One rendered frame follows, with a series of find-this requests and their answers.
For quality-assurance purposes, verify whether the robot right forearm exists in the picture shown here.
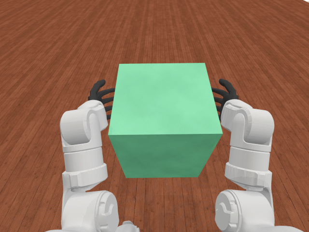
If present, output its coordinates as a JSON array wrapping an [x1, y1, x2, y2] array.
[[221, 99, 274, 215]]

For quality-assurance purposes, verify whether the left robot upper arm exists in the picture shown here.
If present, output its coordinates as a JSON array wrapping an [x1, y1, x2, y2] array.
[[46, 190, 119, 232]]

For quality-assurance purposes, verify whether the right robot upper arm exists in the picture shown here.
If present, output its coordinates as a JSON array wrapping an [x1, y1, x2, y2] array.
[[215, 189, 303, 232]]

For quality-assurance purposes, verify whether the left robot hand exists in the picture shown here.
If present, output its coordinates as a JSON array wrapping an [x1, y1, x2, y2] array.
[[88, 79, 115, 120]]

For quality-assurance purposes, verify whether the robot left forearm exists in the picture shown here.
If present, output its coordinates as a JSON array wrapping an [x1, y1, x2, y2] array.
[[60, 100, 108, 219]]

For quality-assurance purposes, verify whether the carton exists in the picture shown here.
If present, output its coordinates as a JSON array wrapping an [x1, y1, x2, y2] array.
[[108, 63, 223, 178]]

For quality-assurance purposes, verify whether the robot left shin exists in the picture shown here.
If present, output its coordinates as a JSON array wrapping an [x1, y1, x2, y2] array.
[[122, 221, 134, 225]]

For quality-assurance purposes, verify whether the right robot hand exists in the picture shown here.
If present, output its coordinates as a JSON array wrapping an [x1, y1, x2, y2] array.
[[211, 79, 239, 121]]

